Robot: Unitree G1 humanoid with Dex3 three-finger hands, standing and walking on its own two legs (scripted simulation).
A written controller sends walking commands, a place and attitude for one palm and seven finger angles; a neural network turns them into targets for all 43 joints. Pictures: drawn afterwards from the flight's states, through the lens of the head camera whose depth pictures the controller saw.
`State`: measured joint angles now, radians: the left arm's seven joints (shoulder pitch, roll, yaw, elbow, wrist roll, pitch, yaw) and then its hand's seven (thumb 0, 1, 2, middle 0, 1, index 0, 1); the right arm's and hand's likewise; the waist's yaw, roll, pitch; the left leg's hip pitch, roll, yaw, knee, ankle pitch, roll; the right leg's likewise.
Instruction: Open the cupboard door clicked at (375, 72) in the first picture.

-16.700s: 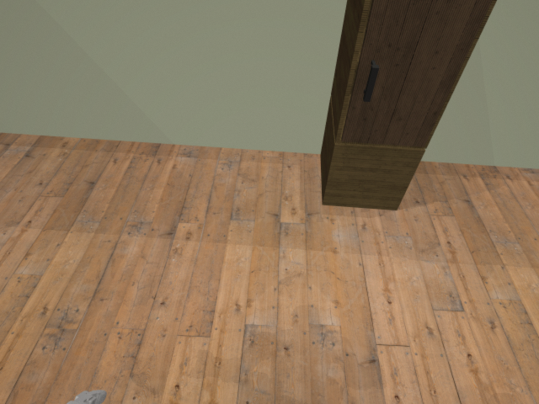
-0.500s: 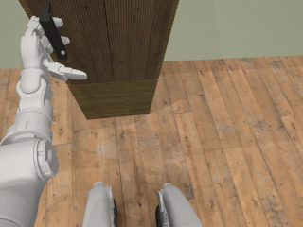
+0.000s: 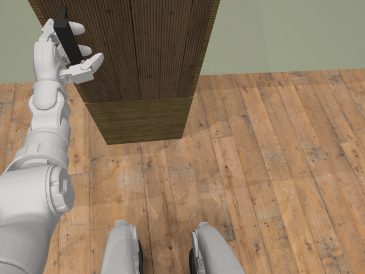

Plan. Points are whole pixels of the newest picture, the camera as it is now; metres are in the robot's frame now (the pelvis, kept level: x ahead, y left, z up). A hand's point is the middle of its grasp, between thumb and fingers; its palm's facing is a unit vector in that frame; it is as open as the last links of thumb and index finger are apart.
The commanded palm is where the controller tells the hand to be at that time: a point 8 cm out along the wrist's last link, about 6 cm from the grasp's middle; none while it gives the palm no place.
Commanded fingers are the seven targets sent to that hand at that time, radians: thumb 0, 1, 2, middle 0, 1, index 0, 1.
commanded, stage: close the thumb around the handle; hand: left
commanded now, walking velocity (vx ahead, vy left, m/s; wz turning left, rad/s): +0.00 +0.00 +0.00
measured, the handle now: (72, 41) +0.59 +0.19 +0.07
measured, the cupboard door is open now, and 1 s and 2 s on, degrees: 0 28 49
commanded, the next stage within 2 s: pull the door open along its arc in 0.24 s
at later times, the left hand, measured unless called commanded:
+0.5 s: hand (84, 63) +0.54 +0.16 +0.06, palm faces +0.06 -1.00 -0.02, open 5.8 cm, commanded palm +0.50 +0.19 +0.06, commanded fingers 0.00 0.90 0.90 -0.40 -1.35 -0.40 -1.35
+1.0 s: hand (118, 115) +0.41 +0.09 +0.07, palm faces +0.34 -0.94 +0.07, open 6.2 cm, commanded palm +0.35 +0.12 +0.06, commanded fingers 0.00 0.90 0.90 -0.40 -1.35 -0.40 -1.35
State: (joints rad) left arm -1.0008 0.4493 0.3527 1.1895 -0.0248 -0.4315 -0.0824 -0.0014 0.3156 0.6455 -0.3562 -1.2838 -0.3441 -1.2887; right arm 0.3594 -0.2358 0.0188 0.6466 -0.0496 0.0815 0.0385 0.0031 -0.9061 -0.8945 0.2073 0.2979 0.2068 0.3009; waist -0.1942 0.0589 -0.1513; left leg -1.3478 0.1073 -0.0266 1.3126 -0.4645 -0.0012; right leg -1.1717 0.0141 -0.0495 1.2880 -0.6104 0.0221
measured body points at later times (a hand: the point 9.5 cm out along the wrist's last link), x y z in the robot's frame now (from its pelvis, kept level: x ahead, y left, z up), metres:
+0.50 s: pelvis +0.00 -0.01 +0.00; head +0.16 +0.01 +0.42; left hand +0.53 +0.21 +0.07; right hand +0.00 -0.27 -0.11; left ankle +0.06 +0.12 -0.61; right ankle +0.00 -0.14 -0.61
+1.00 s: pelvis +0.03 -0.02 +0.03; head +0.13 -0.01 +0.47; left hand +0.39 +0.14 +0.07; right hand +0.16 -0.25 -0.09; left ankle +0.06 +0.12 -0.61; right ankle +0.00 -0.14 -0.61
